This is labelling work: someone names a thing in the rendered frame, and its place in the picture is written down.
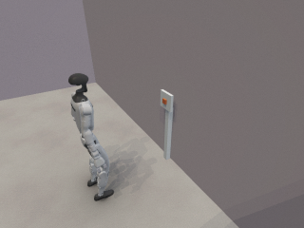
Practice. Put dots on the panel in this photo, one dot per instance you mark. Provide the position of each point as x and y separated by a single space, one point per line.
168 122

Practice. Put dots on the right robot forearm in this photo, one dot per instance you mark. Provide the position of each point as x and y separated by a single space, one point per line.
89 141

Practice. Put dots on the robot left upper arm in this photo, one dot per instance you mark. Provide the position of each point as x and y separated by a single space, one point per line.
72 94

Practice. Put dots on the robot right upper arm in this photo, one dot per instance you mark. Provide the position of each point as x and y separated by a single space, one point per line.
86 112

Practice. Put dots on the right robot shin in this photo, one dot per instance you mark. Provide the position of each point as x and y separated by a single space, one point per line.
102 182

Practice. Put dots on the right robot hand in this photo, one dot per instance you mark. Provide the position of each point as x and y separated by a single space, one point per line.
99 162

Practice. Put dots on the robot right foot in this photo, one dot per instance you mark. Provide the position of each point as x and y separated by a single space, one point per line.
105 195

